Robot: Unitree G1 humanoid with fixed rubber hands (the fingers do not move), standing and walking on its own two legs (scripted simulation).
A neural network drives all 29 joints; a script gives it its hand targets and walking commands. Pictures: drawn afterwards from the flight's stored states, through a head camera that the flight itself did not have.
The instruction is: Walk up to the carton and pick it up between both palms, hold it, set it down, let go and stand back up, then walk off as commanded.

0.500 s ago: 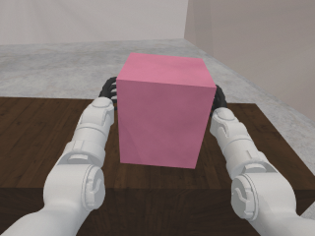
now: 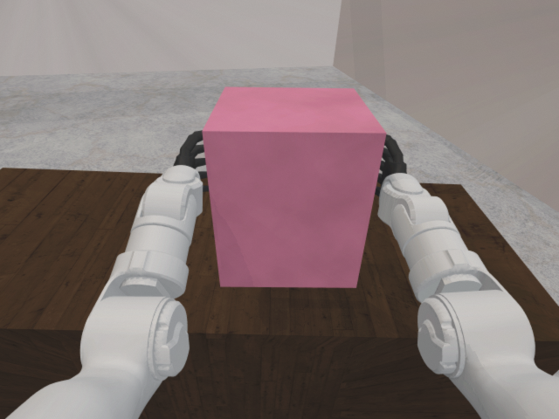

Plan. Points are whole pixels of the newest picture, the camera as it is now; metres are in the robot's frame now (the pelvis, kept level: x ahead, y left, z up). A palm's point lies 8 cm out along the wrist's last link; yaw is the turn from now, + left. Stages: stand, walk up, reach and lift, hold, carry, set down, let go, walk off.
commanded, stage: reach and lift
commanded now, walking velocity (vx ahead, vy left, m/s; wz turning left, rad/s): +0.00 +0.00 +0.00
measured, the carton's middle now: (289, 184) +0.43 -0.01 +0.18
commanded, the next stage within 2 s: hold in 0.80 s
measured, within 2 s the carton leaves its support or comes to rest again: neither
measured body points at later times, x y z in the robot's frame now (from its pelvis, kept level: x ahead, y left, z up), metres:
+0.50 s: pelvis +0.00 +0.00 +0.00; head -0.07 +0.02 +0.44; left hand +0.41 +0.14 +0.22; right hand +0.41 -0.16 +0.23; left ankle +0.02 +0.13 -0.74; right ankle +0.07 -0.15 -0.74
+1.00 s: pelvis +0.00 +0.00 +0.00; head -0.07 +0.02 +0.44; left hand +0.41 +0.15 +0.24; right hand +0.41 -0.16 +0.25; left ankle +0.02 +0.13 -0.74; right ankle +0.07 -0.15 -0.74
